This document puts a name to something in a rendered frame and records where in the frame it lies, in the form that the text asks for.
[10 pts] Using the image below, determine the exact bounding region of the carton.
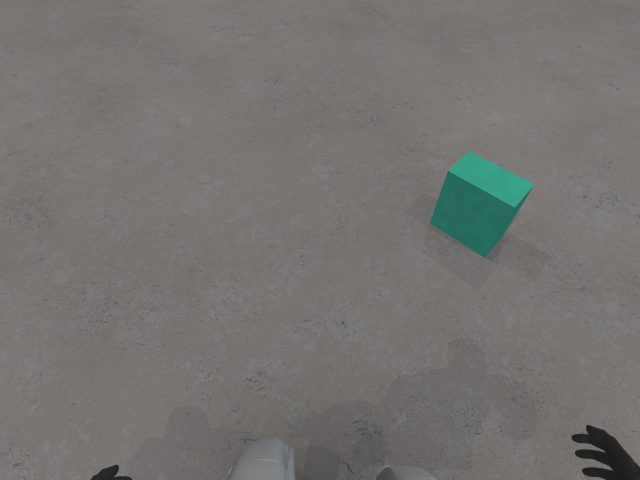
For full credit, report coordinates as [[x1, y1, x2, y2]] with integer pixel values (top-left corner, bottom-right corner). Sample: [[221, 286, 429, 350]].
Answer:
[[430, 151, 535, 258]]

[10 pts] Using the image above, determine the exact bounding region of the left robot thigh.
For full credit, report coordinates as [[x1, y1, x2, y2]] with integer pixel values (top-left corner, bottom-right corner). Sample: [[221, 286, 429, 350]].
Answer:
[[227, 438, 295, 480]]

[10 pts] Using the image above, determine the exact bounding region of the right robot hand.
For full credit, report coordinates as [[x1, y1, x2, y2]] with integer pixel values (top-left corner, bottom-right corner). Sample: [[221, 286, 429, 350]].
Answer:
[[572, 425, 640, 480]]

